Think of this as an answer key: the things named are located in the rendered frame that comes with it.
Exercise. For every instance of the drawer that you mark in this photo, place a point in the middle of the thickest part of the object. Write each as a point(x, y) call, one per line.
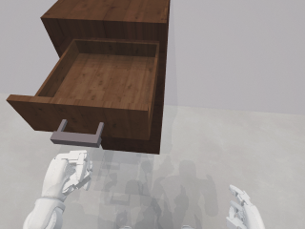
point(112, 82)

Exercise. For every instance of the handle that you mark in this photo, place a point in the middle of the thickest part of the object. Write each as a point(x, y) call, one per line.
point(77, 139)

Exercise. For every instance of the cabinet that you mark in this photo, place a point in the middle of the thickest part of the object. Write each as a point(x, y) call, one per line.
point(144, 21)

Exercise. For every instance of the left robot forearm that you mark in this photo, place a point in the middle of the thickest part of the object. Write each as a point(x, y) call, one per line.
point(47, 214)

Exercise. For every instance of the right robot hand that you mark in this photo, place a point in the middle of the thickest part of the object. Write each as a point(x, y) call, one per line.
point(248, 216)

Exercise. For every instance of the left robot hand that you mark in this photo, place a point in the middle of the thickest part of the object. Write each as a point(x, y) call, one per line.
point(74, 166)

